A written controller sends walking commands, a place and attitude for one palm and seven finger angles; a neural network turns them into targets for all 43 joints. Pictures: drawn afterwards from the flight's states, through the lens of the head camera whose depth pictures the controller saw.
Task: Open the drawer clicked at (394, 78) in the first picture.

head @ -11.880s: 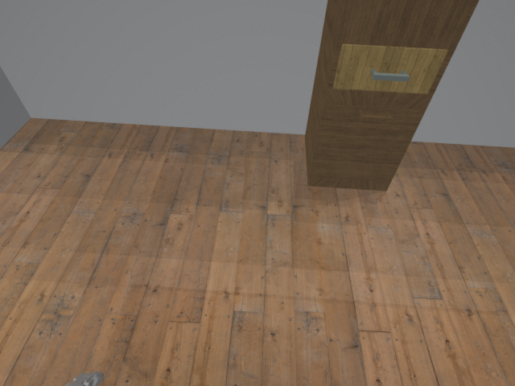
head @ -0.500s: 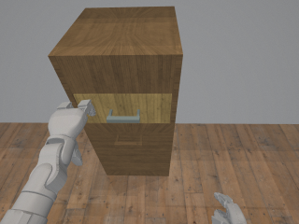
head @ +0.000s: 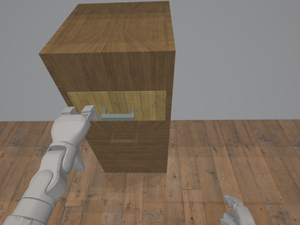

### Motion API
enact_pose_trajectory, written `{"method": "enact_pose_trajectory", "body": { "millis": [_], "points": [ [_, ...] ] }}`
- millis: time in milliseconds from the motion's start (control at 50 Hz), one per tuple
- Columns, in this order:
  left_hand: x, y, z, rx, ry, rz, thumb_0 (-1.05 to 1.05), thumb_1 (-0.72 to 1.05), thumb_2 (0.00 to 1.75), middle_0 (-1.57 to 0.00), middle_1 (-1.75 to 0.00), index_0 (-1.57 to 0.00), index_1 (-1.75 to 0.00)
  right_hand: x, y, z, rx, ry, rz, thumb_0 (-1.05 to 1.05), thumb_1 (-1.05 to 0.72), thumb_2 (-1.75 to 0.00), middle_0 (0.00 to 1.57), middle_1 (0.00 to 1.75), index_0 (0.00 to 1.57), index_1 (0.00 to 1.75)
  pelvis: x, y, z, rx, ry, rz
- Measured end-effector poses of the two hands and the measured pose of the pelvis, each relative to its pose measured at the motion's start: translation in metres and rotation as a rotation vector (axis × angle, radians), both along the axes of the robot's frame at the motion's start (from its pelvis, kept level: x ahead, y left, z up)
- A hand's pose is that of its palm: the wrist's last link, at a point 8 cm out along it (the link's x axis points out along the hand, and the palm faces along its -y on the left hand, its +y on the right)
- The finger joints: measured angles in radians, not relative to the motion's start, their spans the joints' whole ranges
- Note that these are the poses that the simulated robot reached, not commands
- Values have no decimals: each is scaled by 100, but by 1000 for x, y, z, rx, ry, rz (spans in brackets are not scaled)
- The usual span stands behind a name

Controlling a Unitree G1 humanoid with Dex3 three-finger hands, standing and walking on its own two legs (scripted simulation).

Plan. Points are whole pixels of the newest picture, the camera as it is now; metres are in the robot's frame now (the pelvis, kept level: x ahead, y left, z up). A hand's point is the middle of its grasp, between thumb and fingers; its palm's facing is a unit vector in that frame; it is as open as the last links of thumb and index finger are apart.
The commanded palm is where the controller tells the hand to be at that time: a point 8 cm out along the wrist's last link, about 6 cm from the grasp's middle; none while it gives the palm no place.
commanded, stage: move the hooked fingers above the handle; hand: left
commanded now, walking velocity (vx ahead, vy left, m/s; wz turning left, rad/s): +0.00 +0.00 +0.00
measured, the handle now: (118, 113) +0.53 +0.21 -0.09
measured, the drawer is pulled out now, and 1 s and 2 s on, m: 0.00 0.00 0.00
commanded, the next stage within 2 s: none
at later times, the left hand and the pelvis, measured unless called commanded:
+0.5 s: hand (97, 125) +0.38 +0.22 +0.03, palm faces +0.00 -0.05 -1.00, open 13.8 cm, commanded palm +0.36 +0.23 +0.08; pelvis +0.02 -0.03 -0.01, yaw -1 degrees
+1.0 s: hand (105, 117) +0.44 +0.22 +0.00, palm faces +0.02 -0.01 -1.00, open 13.8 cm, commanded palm +0.42 +0.21 +0.05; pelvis +0.01 -0.01 -0.03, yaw -1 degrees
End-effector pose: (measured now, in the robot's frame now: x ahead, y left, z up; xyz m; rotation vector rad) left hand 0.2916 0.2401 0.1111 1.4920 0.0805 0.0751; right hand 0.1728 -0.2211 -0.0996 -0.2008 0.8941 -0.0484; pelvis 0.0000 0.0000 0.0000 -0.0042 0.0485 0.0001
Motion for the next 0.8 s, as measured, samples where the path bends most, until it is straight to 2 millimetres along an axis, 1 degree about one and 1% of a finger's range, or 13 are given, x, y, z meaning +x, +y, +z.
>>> {"method": "enact_pose_trajectory", "body": {
  "millis": [60, 120, 180, 260, 360, 460, 560, 660, 740, 800],
  "points": [
    [6, -4, -3, 8, 2, -16, 0, -49, 31, -32, -120, -32, -120, 4, -7, 2, -9, -13, -5, 1, -91, -90, 20, 30, 20, 30, 1, -7, -1, 3, 7, -3],
    [13, -2, -2, 16, -18, -7, 0, -49, 31, -32, -120, -32, -120, 6, -16, 1, -17, -12, -14, 1, -90, -90, 20, 30, 20, 30, 3, -14, -1, 4, 20, -2],
    [19, 2, -2, 26, -26, 24, 0, -49, 31, -32, -120, -32, -120, 4, -26, -3, -24, 4, -25, 1, -90, -90, 20, 30, 20, 30, 6, -20, -3, 5, 37, 0],
    [29, 3, -11, 34, 8, 59, 0, -49, 31, -32, -120, -32, -120, -1, -40, -11, -36, 39, -42, 1, -90, -90, 20, 30, 20, 30, 10, -26, -5, 7, 62, 4],
    [44, -7, -27, 26, 64, 27, 0, -49, 31, -32, -120, -32, -120, -10, -56, -18, -63, 84, -74, 1, -91, -90, 20, 30, 20, 30, 14, -32, -8, 8, 91, 2],
    [60, -18, -30, 20, 21, -33, 0, -49, 31, -32, -120, -32, -120, -21, -67, -23, -81, 114, -122, 1, -91, -90, 20, 30, 20, 30, 19, -33, -12, 9, 122, -7],
    [74, -15, -30, 34, -27, -2, 0, -49, 31, -32, -120, -32, -120, -31, -70, -29, -71, 140, -159, 1, -91, -90, 20, 30, 20, 30, 21, -31, -15, 9, 148, -18],
    [82, -10, -42, 48, 15, 47, 0, -49, 31, -32, -120, -32, -120, -41, -66, -33, -55, 167, -173, 1, -91, -90, 20, 30, 20, 30, 22, -27, -16, 7, 162, -20],
    [88, -14, -54, 39, 58, 27, 0, -49, 31, -32, -120, -32, -120, -47, -60, -35, -60, 184, -176, 1, -91, -90, 20, 30, 20, 30, 21, -23, -17, 3, 167, -12],
    [95, -22, -58, 30, 50, -21, 0, -49, 31, -32, -120, -32, -120, -53, -57, -35, -69, 194, -178, 1, -91, -90, 20, 30, 20, 30, 19, -20, -19, -1, 175, -8]
  ]
}}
